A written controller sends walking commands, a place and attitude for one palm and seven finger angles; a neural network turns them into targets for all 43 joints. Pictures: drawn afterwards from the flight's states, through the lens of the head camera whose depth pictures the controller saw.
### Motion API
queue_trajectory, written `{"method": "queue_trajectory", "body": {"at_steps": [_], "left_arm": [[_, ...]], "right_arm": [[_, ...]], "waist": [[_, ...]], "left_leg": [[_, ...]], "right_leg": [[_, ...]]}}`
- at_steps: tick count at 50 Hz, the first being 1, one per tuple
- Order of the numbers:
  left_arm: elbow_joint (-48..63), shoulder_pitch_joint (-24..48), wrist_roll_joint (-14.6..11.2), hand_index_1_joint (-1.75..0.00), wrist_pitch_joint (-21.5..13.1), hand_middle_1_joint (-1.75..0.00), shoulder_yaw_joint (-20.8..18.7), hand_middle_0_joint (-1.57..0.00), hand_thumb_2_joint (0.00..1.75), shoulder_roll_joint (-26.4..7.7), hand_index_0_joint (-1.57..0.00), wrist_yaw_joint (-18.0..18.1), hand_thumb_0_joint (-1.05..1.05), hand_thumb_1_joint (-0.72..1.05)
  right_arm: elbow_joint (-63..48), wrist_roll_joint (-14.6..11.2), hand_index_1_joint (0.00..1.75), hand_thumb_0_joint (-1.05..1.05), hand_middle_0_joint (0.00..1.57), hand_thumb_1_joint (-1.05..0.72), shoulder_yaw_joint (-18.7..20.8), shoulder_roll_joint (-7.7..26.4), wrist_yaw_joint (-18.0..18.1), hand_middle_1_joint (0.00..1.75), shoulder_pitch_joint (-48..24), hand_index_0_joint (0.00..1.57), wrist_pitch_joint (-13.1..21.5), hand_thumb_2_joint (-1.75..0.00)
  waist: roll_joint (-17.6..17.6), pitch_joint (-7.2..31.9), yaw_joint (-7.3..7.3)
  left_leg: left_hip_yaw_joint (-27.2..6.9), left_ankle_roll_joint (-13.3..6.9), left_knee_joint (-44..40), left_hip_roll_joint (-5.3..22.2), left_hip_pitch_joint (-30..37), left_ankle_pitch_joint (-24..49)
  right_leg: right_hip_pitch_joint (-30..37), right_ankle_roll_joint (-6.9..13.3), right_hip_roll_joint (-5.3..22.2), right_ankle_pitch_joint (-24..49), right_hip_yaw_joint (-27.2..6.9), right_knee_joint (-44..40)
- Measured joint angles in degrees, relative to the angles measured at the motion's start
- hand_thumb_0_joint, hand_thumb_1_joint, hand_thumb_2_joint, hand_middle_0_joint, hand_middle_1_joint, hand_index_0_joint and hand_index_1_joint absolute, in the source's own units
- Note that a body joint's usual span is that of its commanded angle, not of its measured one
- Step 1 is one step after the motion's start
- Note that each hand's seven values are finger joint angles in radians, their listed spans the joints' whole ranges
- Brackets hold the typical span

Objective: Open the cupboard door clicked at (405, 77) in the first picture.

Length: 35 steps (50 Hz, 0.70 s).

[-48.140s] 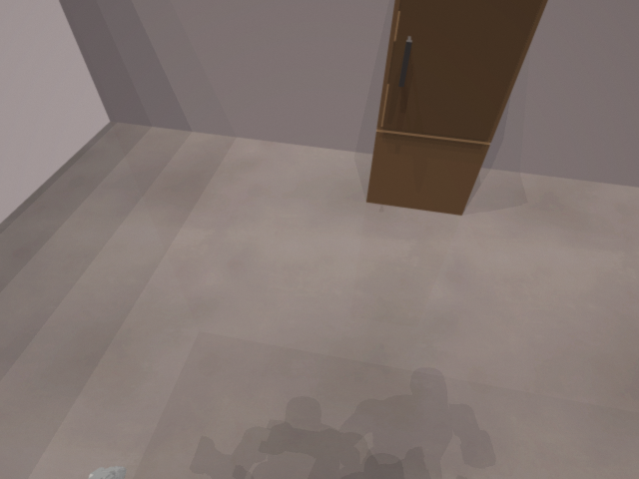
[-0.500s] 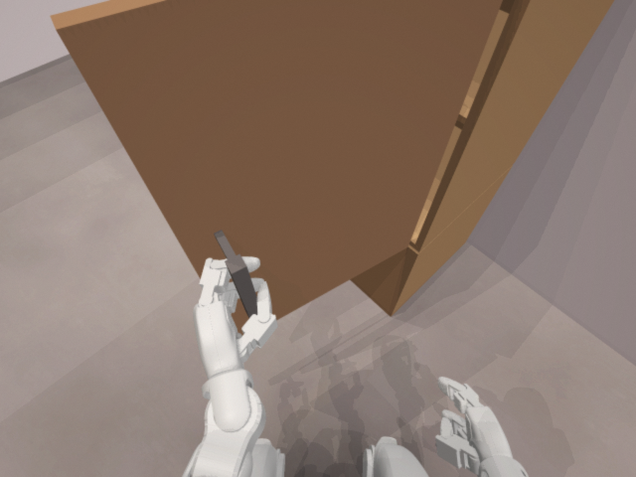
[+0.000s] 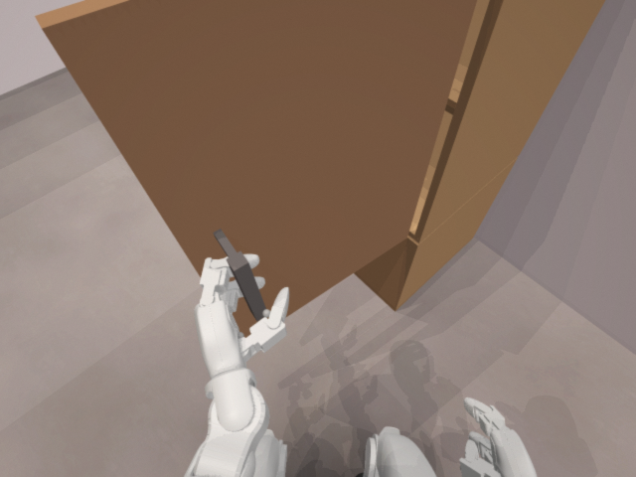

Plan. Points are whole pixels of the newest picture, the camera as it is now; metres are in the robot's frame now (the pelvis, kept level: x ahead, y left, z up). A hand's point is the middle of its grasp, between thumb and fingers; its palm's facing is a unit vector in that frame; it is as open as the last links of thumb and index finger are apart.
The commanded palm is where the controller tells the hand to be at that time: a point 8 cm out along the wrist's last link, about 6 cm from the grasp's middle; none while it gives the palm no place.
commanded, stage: open thumb and fingers to let go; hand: left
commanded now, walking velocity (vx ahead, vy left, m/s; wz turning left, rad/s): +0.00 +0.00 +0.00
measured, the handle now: (242, 278) +0.35 +0.11 +0.03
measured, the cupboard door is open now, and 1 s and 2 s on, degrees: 83 84 84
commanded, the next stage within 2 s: slide the hand sideways off the handle in 0.52 s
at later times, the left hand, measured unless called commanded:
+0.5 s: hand (273, 309) +0.31 +0.07 +0.03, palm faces +0.28 -0.96 -0.02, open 15.0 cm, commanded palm +0.27 +0.11 +0.02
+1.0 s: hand (257, 342) +0.27 +0.08 +0.03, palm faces -0.15 -0.99 +0.03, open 16.3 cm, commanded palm +0.25 +0.14 +0.02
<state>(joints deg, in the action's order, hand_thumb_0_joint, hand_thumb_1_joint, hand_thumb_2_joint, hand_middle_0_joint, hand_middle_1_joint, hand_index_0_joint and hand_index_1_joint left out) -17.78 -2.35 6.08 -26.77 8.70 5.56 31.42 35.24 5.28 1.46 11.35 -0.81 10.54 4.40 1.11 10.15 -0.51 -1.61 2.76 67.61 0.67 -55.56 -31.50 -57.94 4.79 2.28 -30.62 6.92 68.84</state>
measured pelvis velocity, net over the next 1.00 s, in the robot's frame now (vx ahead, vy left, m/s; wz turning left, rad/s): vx -0.01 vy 0.05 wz -0.03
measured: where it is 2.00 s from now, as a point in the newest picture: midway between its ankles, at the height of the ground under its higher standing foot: outside the picture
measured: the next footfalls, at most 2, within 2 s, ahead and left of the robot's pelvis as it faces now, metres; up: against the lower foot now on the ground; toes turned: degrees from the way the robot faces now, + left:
none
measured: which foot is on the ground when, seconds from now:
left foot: down 0.00-1.00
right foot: down 0.00-1.00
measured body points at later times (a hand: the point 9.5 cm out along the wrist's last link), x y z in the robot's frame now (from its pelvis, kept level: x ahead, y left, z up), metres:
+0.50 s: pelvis -0.01 +0.03 +0.00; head +0.07 +0.01 +0.44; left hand +0.29 +0.12 +0.03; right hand +0.15 -0.20 -0.12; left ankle +0.01 +0.15 -0.64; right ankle +0.03 -0.07 -0.64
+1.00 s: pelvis -0.01 +0.05 -0.01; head +0.07 +0.03 +0.43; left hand +0.27 +0.14 +0.03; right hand +0.15 -0.19 -0.10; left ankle +0.01 +0.15 -0.64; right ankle +0.03 -0.07 -0.64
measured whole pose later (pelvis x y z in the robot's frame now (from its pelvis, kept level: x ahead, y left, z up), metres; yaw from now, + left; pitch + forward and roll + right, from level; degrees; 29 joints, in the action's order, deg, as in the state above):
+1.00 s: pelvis -0.01 +0.05 -0.01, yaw -2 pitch +18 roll +0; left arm -11.7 -4.6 -0.9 -24.7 12.4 -0.4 4.7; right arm 27.4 1.6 0.0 13.1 -1.9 13.2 3.2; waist 1.5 9.7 -0.3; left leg 1.3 -1.3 71.4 -0.4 -57.4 -32.4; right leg -59.5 1.1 3.2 -29.3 3.9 70.4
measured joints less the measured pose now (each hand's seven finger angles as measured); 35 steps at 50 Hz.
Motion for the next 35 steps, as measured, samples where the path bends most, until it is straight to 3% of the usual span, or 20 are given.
{"method": "queue_trajectory", "body": {"at_steps": [9, 14, 24, 32, 33, 35], "left_arm": [[-4.83, 5.15, -0.1, -1.23, -0.28, -1.23, -0.03, -0.32, 0.44, 0.46, -0.32, 1.17, 0.0, -0.17], [-6.32, 6.55, 0.5, -1.15, 0.2, -1.15, -0.01, -0.3, 0.36, 1.2, -0.3, 2.39, 0.0, -0.37], [-7.22, 6.89, 2.45, -0.78, -0.28, -0.78, 2.56, -0.25, 0.31, 1.43, -0.26, 3.8, -0.01, -0.49], [-7.49, 7.68, 2.3, -0.64, 0.34, -0.6, 3.57, -0.36, 0.3, 1.45, -0.34, 4.01, -0.01, -0.5], [-7.09, 7.4, 2.5, -0.63, 0.38, -0.58, 3.5, -0.37, 0.3, 1.08, -0.33, 3.02, -0.01, -0.5], [-5.86, 6.33, 2.39, -0.58, -0.39, -0.53, 3.3, -0.35, 0.3, -1.27, -0.29, -3.7, -0.01, -0.5]], "right_arm": [[-0.09, 0.01, 0.3, 0.02, 0.2, -0.91, -0.27, 0.02, -0.14, 0.3, -0.13, 0.2, 0.27, -0.9], [-0.24, 0.22, 0.3, 0.02, 0.2, -0.91, -0.6, -0.43, -0.36, 0.3, 0.1, 0.2, 0.14, -0.9], [-0.1, 0.67, 0.3, 0.02, 0.2, -0.91, -1.12, -0.96, -0.66, 0.3, -0.18, 0.2, 0.05, -0.9], [0.14, 0.73, 0.3, 0.01, 0.2, -0.91, -1.32, -0.96, -0.69, 0.3, -1.23, 0.2, -0.1, -0.9], [0.0, 0.7, 0.3, 0.01, 0.2, -0.91, -1.44, -0.92, -0.78, 0.3, -1.29, 0.2, -0.15, -0.9], [-1.08, 0.29, 0.3, 0.01, 0.2, -0.91, -1.54, -0.65, -0.87, 0.3, -0.67, 0.2, -0.42, -0.9]], "waist": [[0.3, -0.11, -0.24], [0.17, 0.05, -0.26], [0.11, -0.12, -0.2], [0.33, -0.31, 0.28], [0.28, -0.35, 0.22], [0.27, -0.32, 0.19]], "left_leg": [[0.51, -0.61, 1.07, -0.02, -1.06, 0.38], [1.0, -1.13, 1.13, -0.01, -1.05, 0.43], [1.33, -1.99, 1.47, -0.13, -1.21, 0.28], [1.46, -2.49, 1.71, -0.38, -1.54, 0.42], [1.49, -2.56, 1.77, -0.47, -1.6, 0.44], [1.4, -2.73, 2.13, -0.8, -1.95, 0.43]], "right_leg": [[-0.97, -0.49, 0.03, 0.98, -0.52, 0.43], [-0.99, -0.97, -0.01, 1.41, -1.02, 0.18], [-0.83, -1.8, 0.06, 1.87, -1.37, -0.29], [-0.94, -2.29, 0.29, 2.22, -1.52, -0.44], [-1.01, -2.34, 0.38, 2.23, -1.56, -0.35], [-1.28, -2.4, 0.73, 2.06, -1.49, 0.13]]}}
